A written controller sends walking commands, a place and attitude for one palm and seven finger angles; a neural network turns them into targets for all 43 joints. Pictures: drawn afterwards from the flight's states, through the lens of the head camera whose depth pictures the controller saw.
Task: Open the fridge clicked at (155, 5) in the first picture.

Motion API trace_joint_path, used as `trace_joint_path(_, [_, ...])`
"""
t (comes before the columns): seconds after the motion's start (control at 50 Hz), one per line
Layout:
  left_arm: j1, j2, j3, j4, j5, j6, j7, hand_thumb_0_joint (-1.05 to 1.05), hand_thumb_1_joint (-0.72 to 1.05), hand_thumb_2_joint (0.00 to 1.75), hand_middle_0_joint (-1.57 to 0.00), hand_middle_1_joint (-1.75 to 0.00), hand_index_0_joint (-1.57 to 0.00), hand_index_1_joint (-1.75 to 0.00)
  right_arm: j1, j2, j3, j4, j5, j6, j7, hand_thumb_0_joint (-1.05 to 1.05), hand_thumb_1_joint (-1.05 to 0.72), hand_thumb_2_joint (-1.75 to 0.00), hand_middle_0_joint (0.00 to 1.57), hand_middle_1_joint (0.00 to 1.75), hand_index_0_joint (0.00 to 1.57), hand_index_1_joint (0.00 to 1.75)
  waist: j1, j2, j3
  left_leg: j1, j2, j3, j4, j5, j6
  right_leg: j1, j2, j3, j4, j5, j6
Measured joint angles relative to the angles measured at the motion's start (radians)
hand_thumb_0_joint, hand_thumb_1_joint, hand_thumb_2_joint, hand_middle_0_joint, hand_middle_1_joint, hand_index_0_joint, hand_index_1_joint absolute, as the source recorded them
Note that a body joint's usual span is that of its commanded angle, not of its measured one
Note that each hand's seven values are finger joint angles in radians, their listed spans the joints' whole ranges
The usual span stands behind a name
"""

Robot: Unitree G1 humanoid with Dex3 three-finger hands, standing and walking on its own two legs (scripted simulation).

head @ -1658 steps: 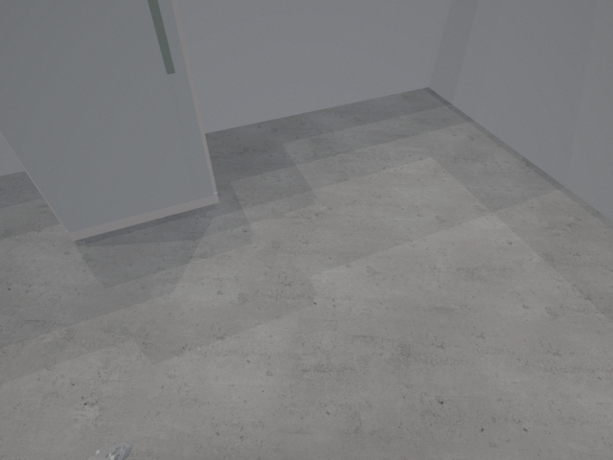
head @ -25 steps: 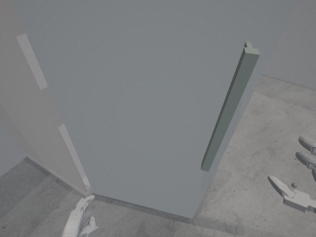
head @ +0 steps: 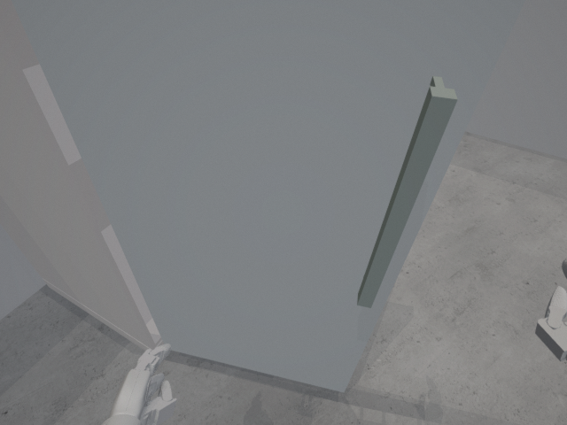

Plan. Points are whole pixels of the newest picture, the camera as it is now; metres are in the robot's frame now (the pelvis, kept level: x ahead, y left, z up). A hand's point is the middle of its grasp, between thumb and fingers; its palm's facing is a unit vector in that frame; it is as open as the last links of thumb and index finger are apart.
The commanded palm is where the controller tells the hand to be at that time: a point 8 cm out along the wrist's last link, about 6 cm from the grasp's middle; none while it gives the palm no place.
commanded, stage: draw the hand back to the body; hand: right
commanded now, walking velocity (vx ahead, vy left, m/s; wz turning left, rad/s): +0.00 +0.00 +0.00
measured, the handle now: (392, 216) +0.38 -0.17 +0.12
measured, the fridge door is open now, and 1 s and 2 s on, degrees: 74 74 74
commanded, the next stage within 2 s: step back with the hand held close in 0.08 s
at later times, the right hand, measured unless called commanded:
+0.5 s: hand (535, 336) +0.17 -0.26 +0.15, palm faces +0.33 +0.81 -0.49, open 7.4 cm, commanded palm +0.11 -0.31 +0.17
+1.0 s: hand out of the picture +0.07 -0.32 +0.15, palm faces +0.51 +0.75 -0.41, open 7.4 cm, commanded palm +0.03 -0.34 +0.17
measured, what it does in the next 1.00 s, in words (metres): steps on the spot: right foot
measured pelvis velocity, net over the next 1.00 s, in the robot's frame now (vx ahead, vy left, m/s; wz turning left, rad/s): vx -0.09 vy -0.03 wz -0.06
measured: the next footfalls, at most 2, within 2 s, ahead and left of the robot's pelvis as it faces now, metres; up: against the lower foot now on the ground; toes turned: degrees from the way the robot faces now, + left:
right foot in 1.00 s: -0.01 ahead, -0.11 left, +0.00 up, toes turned -3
left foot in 1.40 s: -0.21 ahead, +0.01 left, +0.00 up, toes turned -6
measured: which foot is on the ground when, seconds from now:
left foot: down 0.00-1.00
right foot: down 0.00-0.88, up 0.90-0.98, down 1.00-1.00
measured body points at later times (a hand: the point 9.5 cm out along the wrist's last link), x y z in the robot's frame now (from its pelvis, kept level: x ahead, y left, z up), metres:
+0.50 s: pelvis -0.03 -0.01 +0.00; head -0.01 +0.00 +0.45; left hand +0.16 +0.23 -0.08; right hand +0.15 -0.30 +0.17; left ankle -0.04 +0.12 -0.74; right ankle +0.03 -0.11 -0.74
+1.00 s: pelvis -0.09 -0.03 -0.02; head -0.10 -0.05 +0.43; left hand +0.09 +0.19 -0.09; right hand +0.04 -0.35 +0.17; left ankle -0.04 +0.12 -0.75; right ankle -0.05 -0.11 -0.75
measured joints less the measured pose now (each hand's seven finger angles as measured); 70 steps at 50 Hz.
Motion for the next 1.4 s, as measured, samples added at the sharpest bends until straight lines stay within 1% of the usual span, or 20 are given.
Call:
trace_joint_path(0.24, [0.007, 0.008, 0.005, 0.004, -0.004, 0.005, 0.006, 0.01, 0.91, 0.90, -0.20, -0.30, -0.20, -0.30, -0.010, 0.003, -0.002, 0.001, -0.001, -0.008, -0.002, 0.01, -0.89, -0.90, 0.21, 0.31, 0.21, 0.31, 0.005, -0.014, 0.003, 0.001, -0.013, 0.010, -0.010, 0.011, 0.008, -0.008, -0.011, 0.011, 0.002, 0.009, 0.008])
trace_joint_path(0.34, [-0.026, 0.012, 0.003, -0.031, -0.006, 0.056, 0.004, 0.01, 0.91, 0.90, -0.20, -0.30, -0.20, -0.30, -0.023, -0.017, -0.021, -0.046, -0.012, -0.055, -0.007, 0.01, -0.89, -0.90, 0.21, 0.31, 0.20, 0.30, 0.039, -0.014, 0.004, -0.074, -0.025, 0.025, 0.011, 0.020, 0.006, -0.101, -0.023, 0.029, 0.052, 0.006, 0.008])
trace_joint_path(0.42, [-0.039, 0.013, 0.017, -0.077, -0.013, 0.093, 0.002, 0.01, 0.91, 0.90, -0.20, -0.30, -0.20, -0.30, 0.053, -0.035, -0.021, -0.100, -0.010, -0.065, -0.001, 0.01, -0.89, -0.90, 0.21, 0.31, 0.20, 0.30, 0.064, -0.010, 0.007, -0.138, -0.020, 0.010, 0.039, 0.024, -0.001, -0.149, -0.021, 0.013, 0.058, 0.017, 0.000])
trace_joint_path(0.54, [-0.023, 0.016, 0.035, -0.106, -0.023, 0.120, 0.012, 0.01, 0.91, 0.90, -0.20, -0.30, -0.20, -0.30, 0.144, -0.083, -0.035, -0.149, 0.000, -0.073, 0.002, 0.01, -0.88, -0.90, 0.22, 0.31, 0.21, 0.31, 0.072, -0.003, 0.006, -0.199, -0.007, -0.008, 0.080, 0.029, -0.015, -0.191, -0.012, -0.006, 0.068, 0.031, -0.015])
trace_joint_path(0.6, [-0.010, 0.014, 0.035, -0.104, -0.027, 0.117, 0.016, 0.01, 0.91, 0.90, -0.20, -0.30, -0.20, -0.30, 0.140, -0.100, -0.056, -0.149, 0.002, -0.084, -0.007, 0.01, -0.88, -0.90, 0.22, 0.31, 0.21, 0.31, 0.068, 0.004, 0.007, -0.216, -0.002, -0.008, 0.093, 0.035, -0.020, -0.204, -0.007, -0.008, 0.072, 0.042, -0.023])
trace_joint_path(0.68, [0.007, 0.011, 0.029, -0.099, -0.030, 0.097, 0.019, 0.01, 0.91, 0.90, -0.20, -0.30, -0.20, -0.30, 0.111, -0.090, -0.071, -0.133, -0.008, -0.102, -0.023, 0.01, -0.88, -0.90, 0.22, 0.31, 0.21, 0.31, 0.067, 0.008, 0.007, -0.237, 0.002, -0.005, 0.105, 0.045, -0.025, -0.224, -0.001, -0.002, 0.074, 0.060, -0.033])
trace_joint_path(0.8, [0.029, 0.001, 0.026, -0.100, -0.031, 0.063, 0.017, 0.01, 0.91, 0.90, -0.20, -0.30, -0.20, -0.30, 0.075, -0.068, -0.071, -0.125, -0.037, -0.126, -0.028, 0.01, -0.89, -0.90, 0.22, 0.31, 0.21, 0.30, 0.088, 0.006, 0.015, -0.280, -0.029, -0.047, 0.154, 0.021, -0.010, -0.271, 0.027, 0.041, 0.084, 0.075, -0.042])
trace_joint_path(0.86, [0.030, -0.003, 0.026, -0.088, -0.027, 0.051, 0.008, 0.01, 0.91, 0.90, -0.20, -0.30, -0.20, -0.30, 0.111, -0.069, -0.078, -0.152, -0.034, -0.142, -0.027, 0.01, -0.89, -0.90, 0.22, 0.31, 0.21, 0.30, 0.079, 0.004, 0.014, -0.292, -0.034, -0.044, 0.154, 0.055, -0.009, -0.299, 0.027, 0.051, 0.115, 0.052, -0.033])
trace_joint_path(0.92, [0.032, -0.004, 0.031, -0.060, -0.023, 0.046, 0.001, 0.01, 0.91, 0.90, -0.21, -0.30, -0.20, -0.30, 0.155, -0.066, -0.075, -0.180, -0.030, -0.157, -0.037, 0.01, -0.88, -0.90, 0.22, 0.31, 0.21, 0.31, 0.054, 0.008, -0.005, -0.303, -0.040, -0.049, 0.155, 0.056, -0.009, -0.341, 0.023, 0.057, 0.232, -0.084, -0.002])
trace_joint_path(0.96, [0.038, -0.002, 0.034, -0.036, -0.019, 0.044, 0.001, 0.01, 0.91, 0.90, -0.21, -0.30, -0.20, -0.30, 0.153, -0.057, -0.063, -0.184, -0.034, -0.158, -0.045, 0.01, -0.88, -0.90, 0.22, 0.31, 0.21, 0.31, 0.039, 0.020, -0.024, -0.311, -0.037, -0.059, 0.162, 0.058, -0.017, -0.329, 0.026, 0.056, 0.314, -0.118, 0.009])
trace_joint_path(0.98, [0.043, 0.000, 0.034, -0.028, -0.017, 0.043, 0.003, 0.01, 0.91, 0.90, -0.21, -0.30, -0.20, -0.30, 0.140, -0.052, -0.056, -0.181, -0.036, -0.156, -0.049, 0.01, -0.88, -0.90, 0.22, 0.31, 0.21, 0.31, 0.036, 0.025, -0.036, -0.317, -0.035, -0.061, 0.167, 0.058, -0.023, -0.301, 0.024, 0.054, 0.303, -0.115, 0.011])
trace_joint_path(1.0, [0.048, 0.005, 0.032, -0.025, -0.017, 0.039, 0.008, 0.01, 0.91, 0.90, -0.21, -0.30, -0.20, -0.30, 0.120, -0.048, -0.051, -0.175, -0.037, -0.155, -0.052, 0.01, -0.88, -0.90, 0.22, 0.31, 0.21, 0.31, 0.037, 0.025, -0.046, -0.328, -0.035, -0.057, 0.178, 0.055, -0.030, -0.267, 0.017, 0.058, 0.252, -0.091, 0.003])
trace_joint_path(1.02, [0.042, 0.004, 0.032, -0.020, -0.019, 0.035, 0.015, 0.01, 0.91, 0.90, -0.21, -0.30, -0.20, -0.30, 0.087, -0.048, -0.049, -0.160, -0.038, -0.154, -0.054, 0.01, -0.88, -0.90, 0.22, 0.31, 0.21, 0.31, 0.043, 0.037, -0.042, -0.341, -0.024, -0.055, 0.194, 0.050, -0.034, -0.264, 0.028, 0.056, 0.229, -0.058, -0.022])
trace_joint_path(1.06, [0.019, -0.002, 0.029, -0.020, -0.022, 0.028, 0.024, 0.01, 0.91, 0.90, -0.21, -0.30, -0.20, -0.30, 0.017, -0.046, -0.055, -0.119, -0.043, -0.150, -0.057, 0.01, -0.88, -0.90, 0.22, 0.31, 0.21, 0.31, 0.045, 0.053, -0.012, -0.368, -0.029, -0.078, 0.277, 0.009, -0.025, -0.264, 0.041, 0.049, 0.218, -0.033, -0.054])
trace_joint_path(1.12, [-0.003, -0.023, 0.029, -0.035, -0.009, 0.006, 0.016, 0.01, 0.91, 0.90, -0.20, -0.30, -0.20, -0.30, -0.027, -0.047, -0.075, -0.087, -0.043, -0.138, -0.055, 0.01, -0.88, -0.90, 0.22, 0.31, 0.21, 0.31, 0.066, 0.040, 0.003, -0.411, -0.080, -0.092, 0.504, -0.112, -0.013, -0.265, 0.028, 0.059, 0.165, 0.008, -0.065])
trace_joint_path(1.16, [-0.006, -0.039, 0.028, -0.046, -0.009, -0.009, 0.000, 0.01, 0.91, 0.90, -0.20, -0.30, -0.20, -0.30, -0.015, -0.051, -0.085, -0.112, -0.038, -0.137, -0.054, 0.01, -0.88, -0.90, 0.21, 0.31, 0.21, 0.30, 0.073, 0.032, -0.002, -0.405, -0.099, -0.080, 0.570, -0.148, -0.008, -0.270, 0.012, 0.064, 0.117, 0.045, -0.064])
trace_joint_path(1.22, [-0.008, -0.058, 0.020, -0.054, -0.013, -0.021, -0.024, 0.01, 0.91, 0.90, -0.21, -0.30, -0.20, -0.30, 0.052, -0.061, -0.090, -0.191, -0.027, -0.141, -0.052, 0.01, -0.89, -0.90, 0.21, 0.31, 0.20, 0.30, 0.068, 0.038, -0.024, -0.352, -0.093, -0.052, 0.518, -0.190, -0.005, -0.279, -0.011, 0.046, 0.043, 0.097, -0.059])
trace_joint_path(1.3, [-0.015, -0.067, 0.013, -0.050, -0.005, -0.025, -0.033, 0.01, 0.90, 0.90, -0.21, -0.30, -0.20, -0.30, 0.113, -0.077, -0.068, -0.255, -0.012, -0.140, -0.042, 0.01, -0.89, -0.90, 0.21, 0.31, 0.20, 0.30, 0.064, 0.042, -0.051, -0.245, -0.083, -0.024, 0.314, -0.215, 0.008, -0.291, -0.023, 0.026, -0.056, 0.171, -0.051])
trace_joint_path(1.36, [-0.035, -0.068, 0.012, -0.046, 0.004, -0.008, -0.030, 0.01, 0.90, 0.90, -0.21, -0.30, -0.20, -0.30, 0.115, -0.106, -0.071, -0.250, 0.001, -0.136, -0.036, 0.01, -0.89, -0.90, 0.21, 0.31, 0.21, 0.30, 0.060, 0.047, -0.054, -0.164, -0.076, -0.011, 0.114, -0.134, 0.027, -0.309, -0.019, 0.007, -0.099, 0.221, -0.039])
trace_joint_path(1.4, [-0.056, -0.069, 0.009, -0.053, 0.004, 0.013, -0.029, 0.01, 0.90, 0.90, -0.21, -0.30, -0.20, -0.30, 0.119, -0.144, -0.099, -0.246, 0.011, -0.139, -0.034, 0.01, -0.89, -0.90, 0.21, 0.31, 0.21, 0.30, 0.050, 0.078, -0.044, -0.127, -0.044, -0.029, -0.006, -0.035, 0.041, -0.344, -0.005, -0.035, -0.060, 0.221, -0.031])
